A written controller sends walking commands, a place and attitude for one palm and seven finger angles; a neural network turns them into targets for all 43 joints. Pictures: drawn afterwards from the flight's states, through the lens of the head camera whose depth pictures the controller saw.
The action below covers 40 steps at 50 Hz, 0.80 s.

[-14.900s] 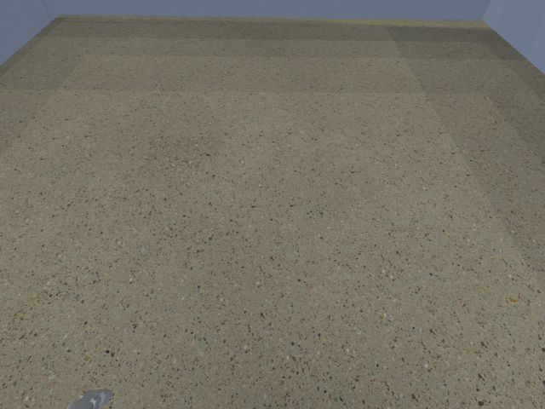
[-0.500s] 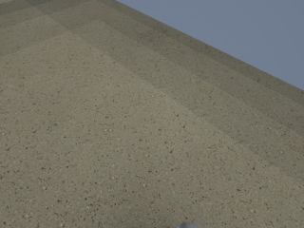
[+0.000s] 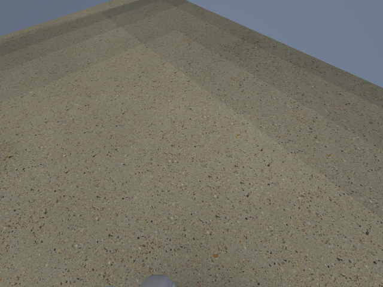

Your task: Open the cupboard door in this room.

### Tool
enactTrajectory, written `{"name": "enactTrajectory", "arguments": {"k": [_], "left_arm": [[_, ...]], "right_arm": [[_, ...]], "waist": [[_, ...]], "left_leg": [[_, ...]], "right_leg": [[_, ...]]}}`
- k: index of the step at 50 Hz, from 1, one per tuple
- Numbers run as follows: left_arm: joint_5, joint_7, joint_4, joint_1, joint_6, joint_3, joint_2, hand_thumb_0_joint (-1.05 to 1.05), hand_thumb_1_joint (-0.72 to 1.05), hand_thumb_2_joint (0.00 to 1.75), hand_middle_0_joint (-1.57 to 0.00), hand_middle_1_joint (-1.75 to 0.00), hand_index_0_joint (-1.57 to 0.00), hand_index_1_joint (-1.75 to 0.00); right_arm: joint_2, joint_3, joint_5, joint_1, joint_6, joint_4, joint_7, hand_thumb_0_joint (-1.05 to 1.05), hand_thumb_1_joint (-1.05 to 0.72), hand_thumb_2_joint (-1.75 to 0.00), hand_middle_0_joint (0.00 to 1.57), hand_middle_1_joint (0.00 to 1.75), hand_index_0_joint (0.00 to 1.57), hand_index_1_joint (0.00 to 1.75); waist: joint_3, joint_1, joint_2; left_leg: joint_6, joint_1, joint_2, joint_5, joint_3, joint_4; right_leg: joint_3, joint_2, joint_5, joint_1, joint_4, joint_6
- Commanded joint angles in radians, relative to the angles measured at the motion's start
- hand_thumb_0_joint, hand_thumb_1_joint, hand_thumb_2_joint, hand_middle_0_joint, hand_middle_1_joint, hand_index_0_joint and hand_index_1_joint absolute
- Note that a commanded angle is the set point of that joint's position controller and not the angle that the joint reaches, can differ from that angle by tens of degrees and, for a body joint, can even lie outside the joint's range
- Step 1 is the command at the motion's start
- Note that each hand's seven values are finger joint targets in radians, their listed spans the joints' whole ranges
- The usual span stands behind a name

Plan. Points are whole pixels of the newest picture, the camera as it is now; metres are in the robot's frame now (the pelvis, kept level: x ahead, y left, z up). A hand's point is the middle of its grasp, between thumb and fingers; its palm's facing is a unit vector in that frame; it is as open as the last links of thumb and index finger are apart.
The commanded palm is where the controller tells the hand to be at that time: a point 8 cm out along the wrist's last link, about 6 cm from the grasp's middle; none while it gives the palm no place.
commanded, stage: turn or walk to find it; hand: left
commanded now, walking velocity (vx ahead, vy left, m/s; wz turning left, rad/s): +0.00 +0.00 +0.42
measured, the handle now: out of the picture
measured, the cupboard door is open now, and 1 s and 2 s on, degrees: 0 0 0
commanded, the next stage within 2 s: stand and wait in 1.78 s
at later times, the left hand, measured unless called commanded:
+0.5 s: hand out of the picture +0.00 +0.27 -0.17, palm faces +0.24 -0.94 -0.24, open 7.4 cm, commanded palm none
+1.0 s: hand out of the picture -0.04 +0.20 -0.15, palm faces +0.41 -0.87 -0.26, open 7.3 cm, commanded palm none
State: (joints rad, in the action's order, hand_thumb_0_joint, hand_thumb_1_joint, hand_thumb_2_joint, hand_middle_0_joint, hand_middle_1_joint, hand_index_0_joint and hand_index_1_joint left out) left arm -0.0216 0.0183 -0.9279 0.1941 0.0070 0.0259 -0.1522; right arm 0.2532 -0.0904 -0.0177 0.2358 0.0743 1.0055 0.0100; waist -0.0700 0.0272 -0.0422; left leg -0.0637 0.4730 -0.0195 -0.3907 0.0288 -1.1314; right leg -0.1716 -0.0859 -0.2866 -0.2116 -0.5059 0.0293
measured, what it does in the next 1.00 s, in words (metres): steps on the spot, turning left: left foot, then right foot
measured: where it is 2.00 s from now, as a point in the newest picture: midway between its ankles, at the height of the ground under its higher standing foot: outside the picture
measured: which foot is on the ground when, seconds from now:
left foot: up 0.00-0.20, down 0.22-0.70, up 0.72-1.00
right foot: down 0.00-0.24, up 0.26-0.68, down 0.70-1.00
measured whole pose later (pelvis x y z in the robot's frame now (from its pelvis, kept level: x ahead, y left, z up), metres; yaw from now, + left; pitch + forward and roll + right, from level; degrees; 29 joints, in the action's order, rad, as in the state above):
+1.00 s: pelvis -0.03 -0.01 +0.00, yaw +25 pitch -1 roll +2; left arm -0.03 0.02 -0.94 0.20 0.01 0.03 -0.16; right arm 0.25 -0.09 -0.02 0.24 0.08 1.02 0.01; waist -0.07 0.02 -0.03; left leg -0.07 0.41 -0.04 -0.43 0.00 -1.00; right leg -0.19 -0.11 -0.27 -0.23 -0.51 0.02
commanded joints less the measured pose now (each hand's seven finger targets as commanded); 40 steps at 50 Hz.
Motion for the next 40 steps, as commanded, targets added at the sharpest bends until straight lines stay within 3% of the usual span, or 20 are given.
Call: {"name": "enactTrajectory", "arguments": {"k": [1,3,6,9,10,11,12,13,14,16,18,27,31,33,34,35,36,37,38,40], "left_arm": [[-0.005,0.015,0.035,0.078,-0.02,0.06,-0.232,0.0,0.9,0.9,-0.2,-0.3,-0.2,-0.3],[-0.008,0.012,0.021,0.108,-0.016,0.064,-0.245,0.0,0.9,0.9,-0.2,-0.3,-0.2,-0.3],[-0.01,0.011,0.009,0.105,-0.009,0.072,-0.267,0.0,0.9,0.9,-0.2,-0.3,-0.2,-0.3],[-0.001,0.008,0.0,0.08,0.0,0.072,-0.268,0.0,0.9,0.9,-0.2,-0.3,-0.2,-0.3],[0.007,0.005,0.005,0.07,0.006,0.07,-0.248,0.0,0.9,0.9,-0.2,-0.3,-0.2,-0.3],[0.013,0.0,0.034,0.094,0.012,0.063,-0.191,0.0,0.9,0.9,-0.2,-0.3,-0.2,-0.3],[0.007,0.0,0.067,0.036,0.017,0.042,-0.156,0.0,0.9,0.9,-0.2,-0.3,-0.2,-0.3],[0.005,0.01,0.066,-0.029,0.032,0.043,-0.164,0.0,0.9,0.9,-0.2,-0.3,-0.2,-0.3],[0.008,0.005,0.058,-0.056,0.033,0.05,-0.173,0.0,0.9,0.9,-0.2,-0.3,-0.2,-0.3],[0.006,-0.007,0.026,-0.01,0.027,0.053,-0.173,0.0,0.9,0.9,-0.2,-0.3,-0.2,-0.3],[0.006,-0.009,0.009,0.027,0.027,0.051,-0.171,0.0,0.9,0.9,-0.2,-0.3,-0.2,-0.3],[0.01,-0.002,0.064,-0.054,0.023,0.043,-0.149,0.0,0.9,0.9,-0.2,-0.3,-0.2,-0.3],[0.017,0.001,0.061,-0.014,0.011,0.041,-0.146,0.0,0.9,0.9,-0.2,-0.3,-0.2,-0.3],[0.017,0.005,0.041,0.07,-0.001,0.046,-0.164,0.0,0.9,0.9,-0.2,-0.3,-0.2,-0.3],[0.007,0.011,0.036,0.099,-0.013,0.055,-0.214,0.0,0.9,0.9,-0.2,-0.3,-0.2,-0.3],[-0.007,0.018,0.043,0.101,-0.02,0.072,-0.3,0.0,0.9,0.9,-0.2,-0.3,-0.2,-0.3],[0.004,0.018,0.057,0.09,-0.018,0.075,-0.3,0.0,0.9,0.9,-0.2,-0.3,-0.2,-0.3],[0.004,0.02,0.071,0.033,-0.013,0.075,-0.275,0.0,0.9,0.9,-0.2,-0.3,-0.2,-0.3],[0.005,0.017,0.082,-0.017,-0.012,0.066,-0.242,0.0,0.9,0.9,-0.2,-0.3,-0.2,-0.3],[0.005,0.017,0.097,-0.079,-0.015,0.052,-0.197,0.0,0.9,0.9,-0.2,-0.3,-0.2,-0.3]], "right_arm": [[0.033,0.008,0.001,-0.069,-0.024,-0.085,0.004,0.0,-0.9,-0.9,0.2,0.3,0.2,0.3],[0.026,0.016,0.005,-0.104,-0.03,-0.09,0.003,0.0,-0.9,-0.9,0.2,0.3,0.2,0.3],[0.024,0.024,0.011,-0.106,-0.04,-0.096,0.0,0.0,-0.9,-0.9,0.2,0.3,0.2,0.3],[0.043,0.021,0.009,-0.046,-0.051,-0.084,-0.001,0.0,-0.9,-0.9,0.2,0.3,0.2,0.3],[0.078,0.012,0.008,-0.01,-0.058,-0.078,0.001,0.0,-0.9,-0.9,0.2,0.3,0.2,0.3],[0.176,-0.01,-0.001,0.015,-0.067,-0.084,-0.002,0.0,-0.9,-0.9,0.2,0.3,0.2,0.3],[0.236,-0.021,0.001,0.062,-0.059,-0.075,-0.005,0.0,-0.9,-0.9,0.2,0.3,0.2,0.3],[0.218,-0.02,-0.002,0.076,-0.063,-0.056,-0.019,0.0,-0.9,-0.9,0.2,0.3,0.2,0.3],[0.194,-0.013,-0.004,0.033,-0.06,-0.063,-0.027,0.0,-0.9,-0.9,0.2,0.3,0.2,0.3],[0.151,0.004,-0.003,-0.054,-0.067,-0.088,-0.03,0.0,-0.9,-0.9,0.2,0.3,0.2,0.3],[0.146,0.008,0.001,-0.071,-0.072,-0.097,-0.028,0.0,-0.9,-0.9,0.2,0.3,0.2,0.3],[0.144,-0.012,-0.006,-0.011,-0.063,-0.096,-0.024,0.0,-0.9,-0.9,0.2,0.3,0.2,0.3],[0.141,-0.017,-0.008,-0.027,-0.057,-0.105,-0.021,0.0,-0.9,-0.9,0.2,0.3,0.2,0.3],[0.128,-0.017,0.001,-0.051,-0.055,-0.113,-0.019,0.0,-0.9,-0.9,0.2,0.3,0.2,0.3],[0.082,-0.012,0.009,-0.031,-0.057,-0.117,-0.014,0.0,-0.9,-0.9,0.2,0.3,0.2,0.3],[0.017,-0.001,0.012,-0.026,-0.057,-0.141,-0.007,0.0,-0.9,-0.9,0.2,0.3,0.2,0.3],[0.068,-0.015,0.0,-0.048,-0.038,-0.14,-0.012,0.0,-0.9,-0.9,0.2,0.3,0.2,0.3],[0.074,-0.02,-0.003,-0.058,-0.027,-0.128,-0.01,0.0,-0.9,-0.9,0.2,0.3,0.2,0.3],[0.07,-0.022,-0.004,-0.041,-0.023,-0.106,-0.003,0.0,-0.9,-0.9,0.2,0.3,0.2,0.3],[0.052,-0.017,-0.006,0.028,-0.018,-0.071,0.007,0.0,-0.9,-0.9,0.2,0.3,0.2,0.3]], "waist": [[0.066,-0.059,0.212],[0.078,-0.079,0.231],[0.098,-0.08,0.251],[0.116,-0.033,0.226],[0.135,-0.007,0.122],[0.16,0.004,-0.139],[0.131,0.033,-0.233],[0.124,0.054,-0.247],[0.075,0.036,-0.205],[0.067,-0.011,-0.116],[0.084,-0.027,-0.093],[0.101,0.009,-0.109],[0.121,-0.011,-0.126],[0.147,-0.057,-0.08],[0.163,-0.065,0.052],[0.13,-0.068,0.314],[0.108,-0.081,0.311],[0.046,-0.057,0.269],[0.012,-0.03,0.191],[0.022,0.011,0.173]], "left_leg": [[-0.012,0.031,-0.017,-0.059,-0.037,0.142],[-0.007,-0.004,-0.008,-0.074,-0.066,0.232],[0.008,-0.075,-0.006,-0.079,-0.1,0.38],[0.027,-0.248,0.002,0.105,-0.127,0.628],[0.043,-0.377,-0.042,0.233,-0.078,0.738],[0.14,-0.516,-0.263,0.483,0.21,0.772],[0.246,-0.468,-0.4,0.669,0.308,0.801],[0.253,-0.397,-0.374,0.625,0.309,0.817],[0.252,-0.364,-0.332,0.591,0.284,0.812],[0.224,-0.353,-0.26,0.589,0.187,0.799],[0.212,-0.364,-0.223,0.603,0.135,0.798],[0.24,-0.375,-0.215,0.584,0.241,0.775],[0.224,-0.306,-0.185,0.625,0.281,0.727],[0.171,-0.2,-0.135,0.492,0.261,0.655],[0.112,-0.073,-0.063,0.298,0.199,0.548],[0.038,0.11,0.084,-0.095,0.036,0.339],[0.041,0.075,0.054,-0.2,0.068,0.155],[0.045,0.07,0.038,-0.156,0.084,0.026],[0.043,0.074,0.024,-0.089,0.076,-0.049],[0.024,0.062,0.005,0.009,0.04,-0.092]], "right_leg": [[0.146,-0.26,0.446,0.134,0.15,0.103],[0.134,-0.258,0.519,0.153,0.122,0.106],[0.125,-0.278,0.527,0.154,0.083,0.111],[0.068,-0.25,0.441,0.071,-0.008,0.04],[0.029,-0.218,0.315,-0.031,-0.11,-0.007],[-0.026,-0.096,-0.019,-0.256,-0.296,-0.082],[0.017,-0.04,-0.372,-0.33,-0.455,-0.102],[0.111,-0.043,-0.352,-0.325,-0.539,-0.099],[0.135,-0.041,-0.291,-0.352,-0.59,-0.095],[0.142,-0.041,-0.17,-0.343,-0.62,-0.104],[0.137,-0.031,-0.124,-0.32,-0.609,-0.114],[0.143,0.013,-0.165,-0.261,-0.377,-0.117],[0.124,0.055,-0.116,-0.113,-0.158,-0.099],[0.118,0.042,0.074,0.072,0.075,-0.093],[0.228,-0.079,0.117,0.207,0.179,-0.062],[0.468,-0.331,0.215,0.257,0.219,0.042],[0.498,-0.406,0.172,0.084,0.255,0.117],[0.475,-0.364,0.077,-0.015,0.273,0.134],[0.395,-0.305,0.046,-0.049,0.264,0.117],[0.238,-0.229,0.104,-0.04,0.23,0.075]]}}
